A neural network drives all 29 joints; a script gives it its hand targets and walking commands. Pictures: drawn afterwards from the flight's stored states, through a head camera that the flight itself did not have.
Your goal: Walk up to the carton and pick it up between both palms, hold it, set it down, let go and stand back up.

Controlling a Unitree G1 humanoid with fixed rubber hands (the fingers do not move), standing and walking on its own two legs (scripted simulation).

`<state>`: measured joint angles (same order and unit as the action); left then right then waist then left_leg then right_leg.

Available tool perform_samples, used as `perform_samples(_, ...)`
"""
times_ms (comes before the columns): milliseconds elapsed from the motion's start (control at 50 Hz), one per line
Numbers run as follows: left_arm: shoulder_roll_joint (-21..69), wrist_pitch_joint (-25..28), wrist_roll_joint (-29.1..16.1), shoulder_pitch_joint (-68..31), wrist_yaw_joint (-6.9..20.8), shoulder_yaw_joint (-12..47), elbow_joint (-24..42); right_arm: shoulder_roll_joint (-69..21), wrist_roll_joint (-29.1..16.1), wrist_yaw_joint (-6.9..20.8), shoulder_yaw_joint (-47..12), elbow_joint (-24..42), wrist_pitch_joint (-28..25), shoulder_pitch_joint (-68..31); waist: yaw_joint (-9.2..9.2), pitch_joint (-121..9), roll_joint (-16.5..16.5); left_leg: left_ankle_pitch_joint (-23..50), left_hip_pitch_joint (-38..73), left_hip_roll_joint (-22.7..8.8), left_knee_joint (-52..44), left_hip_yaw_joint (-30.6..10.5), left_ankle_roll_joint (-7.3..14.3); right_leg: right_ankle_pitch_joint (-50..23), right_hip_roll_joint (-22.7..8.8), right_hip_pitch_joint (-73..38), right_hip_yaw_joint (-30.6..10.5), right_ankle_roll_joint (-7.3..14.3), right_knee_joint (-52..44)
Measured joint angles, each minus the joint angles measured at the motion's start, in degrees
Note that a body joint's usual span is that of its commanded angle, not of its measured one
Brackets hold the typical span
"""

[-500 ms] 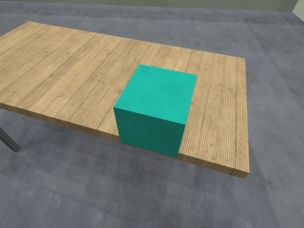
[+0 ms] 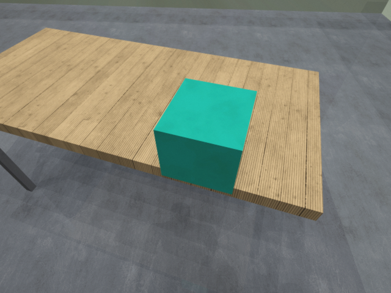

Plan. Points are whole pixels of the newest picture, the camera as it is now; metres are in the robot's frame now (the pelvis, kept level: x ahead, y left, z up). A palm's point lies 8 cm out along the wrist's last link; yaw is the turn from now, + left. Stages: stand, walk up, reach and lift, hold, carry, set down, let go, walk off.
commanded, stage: walk up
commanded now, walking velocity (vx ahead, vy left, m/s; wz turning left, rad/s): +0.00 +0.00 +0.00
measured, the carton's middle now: (207, 134) +0.51 -0.01 +0.01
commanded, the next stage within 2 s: none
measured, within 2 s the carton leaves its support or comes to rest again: neither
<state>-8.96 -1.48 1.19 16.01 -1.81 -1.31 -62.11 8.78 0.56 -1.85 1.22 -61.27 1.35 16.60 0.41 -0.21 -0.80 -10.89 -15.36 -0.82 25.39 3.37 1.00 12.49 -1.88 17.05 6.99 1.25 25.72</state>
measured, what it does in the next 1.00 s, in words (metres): steps on the spot: left foot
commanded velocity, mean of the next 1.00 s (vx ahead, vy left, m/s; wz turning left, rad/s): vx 0.02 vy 0.03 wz -0.05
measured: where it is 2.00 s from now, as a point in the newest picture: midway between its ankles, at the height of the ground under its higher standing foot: outside the picture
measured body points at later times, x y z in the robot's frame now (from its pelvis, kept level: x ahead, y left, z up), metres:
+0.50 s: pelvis +0.01 +0.01 +0.01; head +0.02 -0.01 +0.46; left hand -0.05 +0.24 -0.14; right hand -0.02 -0.22 -0.16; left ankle -0.01 +0.15 -0.68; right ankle +0.07 -0.11 -0.74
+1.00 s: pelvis +0.06 +0.06 +0.00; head +0.07 +0.06 +0.45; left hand +0.05 +0.26 -0.16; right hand +0.03 -0.15 -0.16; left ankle +0.02 +0.17 -0.74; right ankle +0.04 -0.09 -0.74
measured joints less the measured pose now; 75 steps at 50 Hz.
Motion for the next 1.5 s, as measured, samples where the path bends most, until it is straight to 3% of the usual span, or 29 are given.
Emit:
perform_samples(360, 2.36, 1.45, -0.55, 4.01, 0.69, 1.11, -3.47, -2.7, -0.2, 0.34, -1.61, -2.93, -1.16, 5.54, -0.3, -0.47, 0.63, 1.11, 0.32, 0.19, -1.57, -1.85, -0.7, -3.93, 1.86, -1.0, -1.89, 0.68, -3.19)
perform_samples(400, 2.49, 1.09, -0.14, 4.68, 0.41, 0.25, -2.72, -2.03, 1.03, 1.21, -0.43, -2.7, -0.14, 5.68, 0.84, -1.27, 1.04, -9.26, -2.52, 0.66, 5.7, -0.49, -1.18, 1.32, 1.37, -0.24, -3.91, 0.56, -3.58)
perform_samples(440, 2.32, 0.85, 0.2, 5.25, -0.57, -0.7, -2.2, -0.38, 2.33, 1.78, 0.88, -2.23, 0.86, 4.72, 2.26, -1.08, 1.19, -8.46, -6.98, 1.17, 17.36, 0.02, -2.48, -3.97, 0.25, 0.82, -5.86, -0.16, -4.34)
perform_samples(480, 1.56, 0.36, 0.1, 6.29, -0.95, -1.56, -2.27, 1.35, 2.45, 2.13, 1.81, -0.99, 1.13, 3.67, 2.33, -1.25, 1.01, -6.78, -10.19, 0.63, 25.7, -0.08, -3.6, -7.24, -0.81, 1.77, -7.38, -1.11, -4.37)
perform_samples(500, 0.9, -0.03, 0.02, 6.97, -0.86, -1.95, -2.4, 1.95, 2.25, 2.43, 2.07, -0.1, 0.9, 3.34, 1.99, -1.73, 1.28, -7.15, -10.6, 0.32, 27.61, 0.16, -3.98, -5.24, -1.4, 2.1, -8.25, -1.47, -4.53)
perform_samples(540, -0.16, -0.25, -0.4, 7.09, -1.32, -2.03, -3.22, 2.51, 1.07, 2.25, 2.12, 1.46, -0.14, 2.38, 1.01, -1.45, 1.02, -8.32, -7.91, -0.83, 23.45, -0.32, -4.29, -7.18, -1.51, 1.92, -8.91, -2.16, -4.71)
perform_samples(620, -1.06, 0.09, -0.26, 5.55, -0.66, -1.6, -2.88, 2.06, -0.62, 0.24, 1.65, 2.54, -1.58, 2.15, 0.49, -0.74, -1.07, -5.32, 1.56, -1.81, 2.21, -1.7, -3.18, -5.48, 0.25, 2.17, -7.74, -3.5, -0.64)
perform_samples(720, -1.59, -0.15, -0.42, 3.68, 0.44, -0.73, -1.83, -2.33, -0.09, 0.2, 0.26, 0.55, -1.52, 3.04, 0.86, -1.11, 1.86, -3.36, 3.94, -0.66, -0.57, -2.19, -0.82, 2.7, -0.01, 1.53, -7.32, -1.9, 5.14)
perform_samples(800, -0.31, 1.36, -0.56, 2.72, 0.73, 0.11, -1.79, -3.72, -0.17, -0.18, -0.15, -0.67, -2.36, 2.65, 1.32, -0.09, 3.54, -3.0, 5.83, 0.64, -2.46, -1.52, -0.44, -2.38, -0.72, -2.36, -7.34, -1.05, 0.98)
perform_samples(820, 0.0, 1.79, -0.69, 2.69, 0.66, 0.31, -1.89, -3.78, -0.24, -0.12, -0.22, -0.87, -2.63, 2.56, 1.36, 0.13, 4.03, -3.45, 5.97, 1.17, -2.15, -1.17, -0.33, -2.21, -1.25, -3.67, -7.67, -1.88, -0.97)
perform_samples(880, 1.52, 2.42, -1.13, 2.07, 0.46, 0.85, -2.95, -3.34, -0.57, -0.26, -0.04, -1.52, -3.22, 1.95, 0.83, 0.96, 2.79, -2.49, 7.19, 0.74, -2.47, -1.07, -0.16, -0.47, -0.97, -5.49, -7.75, -4.28, -2.63)
perform_samples(1180, 1.63, 2.11, -0.9, -0.63, -0.65, 0.36, -4.5, -2.61, -0.01, -0.34, 0.19, -3.18, -2.78, 2.25, -0.47, 2.49, 0.93, -5.5, 9.7, 0.79, -2.44, -1.87, -0.54, 1.0, -1.19, -8.01, -6.77, -4.08, -2.26)
perform_samples(1260, 0.79, 1.25, -0.89, -0.7, -0.36, -0.38, -2.64, -1.61, 0.15, -1.41, 1.28, -1.38, -2.13, 0.85, 0.19, 3.26, 1.47, -7.4, 7.63, 0.32, 1.41, 0.3, -0.86, 2.92, -0.91, -3.77, -8.13, -3.86, 3.85)
perform_samples(1380, -0.19, 0.67, 0.04, -2.01, -0.01, -1.11, 0.3, 0.53, 0.84, -2.22, 2.62, 0.32, -0.91, 0.2, -0.16, 3.04, 0.32, -10.99, 4.3, -2.39, 7.92, 2.4, -2.27, 5.27, 0.31, 0.37, -6.07, -1.78, 9.47)
perform_samples(1420, 0.15, 1.53, 0.87, -2.67, -0.29, -1.09, 1.55, 1.63, 1.18, -1.8, 3.15, 0.18, 0.16, 0.33, 0.29, 2.54, -0.1, -15.72, 0.31, -1.77, 16.2, 1.94, -3.37, 4.89, -0.03, 1.25, -5.88, -1.55, 9.28)
perform_samples(1440, 0.42, 2.0, 1.1, -2.67, -0.67, -1.02, 2.07, 2.33, 1.26, -1.52, 3.43, -0.06, 0.94, 0.19, 0.7, 2.38, -0.31, -17.21, -2.14, -1.04, 21.87, 1.24, -3.69, 3.94, -0.51, 1.25, -5.95, -2.48, 8.4)
perform_samples(1500, 0.61, 1.89, 1.28, -1.81, -1.41, -1.05, 2.19, 3.19, 0.95, -0.59, 3.46, 0.22, 1.66, -0.88, 1.14, 1.92, -0.64, -16.06, -5.54, -0.74, 27.7, -0.35, -3.96, 1.47, -0.89, 0.0, -6.33, -2.37, 4.09)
